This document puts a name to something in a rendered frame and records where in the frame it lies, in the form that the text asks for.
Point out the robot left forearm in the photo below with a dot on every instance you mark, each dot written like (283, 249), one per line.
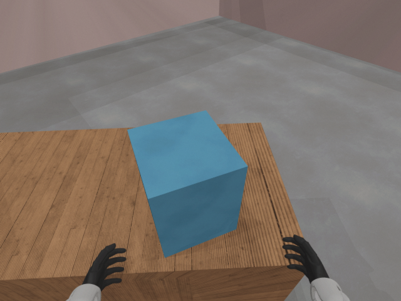
(86, 292)

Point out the robot left hand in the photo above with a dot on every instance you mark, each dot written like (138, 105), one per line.
(99, 269)

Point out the pedestal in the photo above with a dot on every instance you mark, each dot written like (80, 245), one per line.
(67, 194)

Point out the robot right hand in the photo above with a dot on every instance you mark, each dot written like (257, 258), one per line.
(312, 266)

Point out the robot right forearm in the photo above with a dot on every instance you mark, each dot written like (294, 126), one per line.
(326, 289)

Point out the carton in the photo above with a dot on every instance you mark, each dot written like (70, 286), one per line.
(193, 179)

